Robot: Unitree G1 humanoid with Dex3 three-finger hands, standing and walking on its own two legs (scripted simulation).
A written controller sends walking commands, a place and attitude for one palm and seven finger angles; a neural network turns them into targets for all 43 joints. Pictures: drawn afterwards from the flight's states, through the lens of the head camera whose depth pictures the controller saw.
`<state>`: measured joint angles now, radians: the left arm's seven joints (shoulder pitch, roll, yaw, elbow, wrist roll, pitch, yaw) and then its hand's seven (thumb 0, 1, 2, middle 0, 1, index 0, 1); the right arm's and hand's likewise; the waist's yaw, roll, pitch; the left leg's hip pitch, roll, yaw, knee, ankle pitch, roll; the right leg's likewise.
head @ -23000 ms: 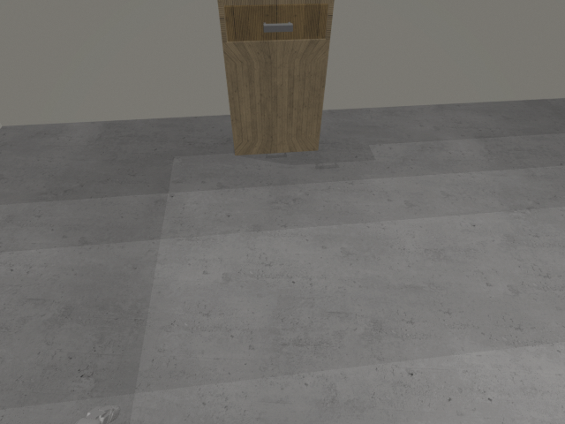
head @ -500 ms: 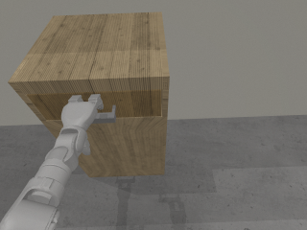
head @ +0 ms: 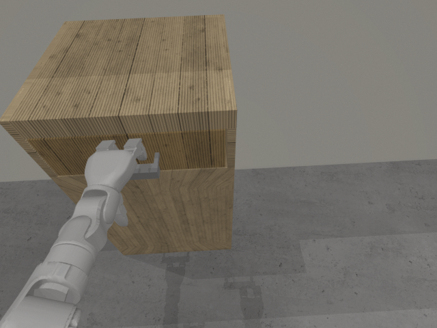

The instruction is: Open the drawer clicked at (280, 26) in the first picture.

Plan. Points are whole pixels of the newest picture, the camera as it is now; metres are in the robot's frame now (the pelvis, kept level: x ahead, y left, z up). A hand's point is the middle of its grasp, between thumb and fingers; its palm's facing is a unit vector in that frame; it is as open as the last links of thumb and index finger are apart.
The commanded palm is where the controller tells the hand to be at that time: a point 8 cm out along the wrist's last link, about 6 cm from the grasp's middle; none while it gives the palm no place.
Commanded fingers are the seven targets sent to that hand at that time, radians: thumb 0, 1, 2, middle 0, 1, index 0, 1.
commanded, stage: re-aim the fingers above the handle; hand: left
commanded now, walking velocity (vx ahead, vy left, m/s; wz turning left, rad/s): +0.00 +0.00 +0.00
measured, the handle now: (133, 164) +0.48 +0.22 -0.03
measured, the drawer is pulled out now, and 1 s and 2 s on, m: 0.00 0.00 0.00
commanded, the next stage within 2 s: lower the fingers behind the handle in 0.16 s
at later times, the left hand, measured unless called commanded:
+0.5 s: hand (132, 186) +0.39 +0.19 +0.01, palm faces -0.05 -0.07 -1.00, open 13.8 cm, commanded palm +0.37 +0.21 +0.07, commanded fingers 0.00 -0.50 0.30 -0.30 -1.20 -0.30 -1.20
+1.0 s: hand (116, 188) +0.40 +0.23 -0.01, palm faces -0.04 -0.04 -1.00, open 13.8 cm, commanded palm +0.38 +0.23 +0.03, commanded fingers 0.00 -0.50 0.30 -0.30 -1.20 -0.30 -1.20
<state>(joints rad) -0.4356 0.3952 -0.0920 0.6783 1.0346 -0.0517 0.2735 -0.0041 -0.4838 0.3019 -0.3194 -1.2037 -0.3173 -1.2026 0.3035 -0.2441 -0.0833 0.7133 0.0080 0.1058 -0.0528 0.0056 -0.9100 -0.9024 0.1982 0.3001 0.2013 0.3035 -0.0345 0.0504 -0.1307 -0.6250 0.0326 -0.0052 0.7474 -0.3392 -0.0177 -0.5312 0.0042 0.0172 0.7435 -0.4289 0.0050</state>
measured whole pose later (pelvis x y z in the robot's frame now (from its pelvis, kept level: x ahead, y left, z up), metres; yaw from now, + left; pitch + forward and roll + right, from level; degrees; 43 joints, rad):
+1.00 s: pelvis -0.02 +0.00 -0.02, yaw +0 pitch +17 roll -1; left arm -0.55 0.43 -0.05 0.87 1.08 -0.08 0.36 0.00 -0.48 0.30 -0.33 -1.27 -0.32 -1.20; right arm 0.30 -0.24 -0.08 0.72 0.00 0.09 -0.05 0.00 -0.91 -0.90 0.20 0.30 0.20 0.30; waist -0.05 0.04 -0.16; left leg -0.79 0.04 -0.01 0.87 -0.36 -0.02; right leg -0.70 0.01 0.01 0.86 -0.45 0.01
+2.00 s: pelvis -0.06 +0.02 -0.04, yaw +0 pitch +19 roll -2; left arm -0.75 0.41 -0.15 0.98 1.08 0.09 0.39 0.00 -0.49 0.30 -0.29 -1.30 -0.26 -1.27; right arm 0.33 -0.23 -0.03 0.70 0.01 0.06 -0.05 0.00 -0.91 -0.90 0.20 0.30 0.20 0.30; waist -0.07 0.04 -0.17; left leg -0.99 0.03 -0.01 1.00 -0.34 0.01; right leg -0.90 0.00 0.02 1.01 -0.44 0.03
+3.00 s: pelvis +0.01 -0.01 +0.00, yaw +1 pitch +12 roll +0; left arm -0.40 0.39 -0.07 0.60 1.06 -0.02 0.32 0.00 -0.49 0.30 -0.32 -1.20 -0.32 -1.20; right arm 0.19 -0.25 -0.08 0.67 0.01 0.10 -0.04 0.00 -0.91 -0.90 0.20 0.30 0.20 0.30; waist 0.00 0.05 -0.13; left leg -0.62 0.04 -0.03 0.76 -0.35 -0.03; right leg -0.53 0.01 0.00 0.77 -0.45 -0.01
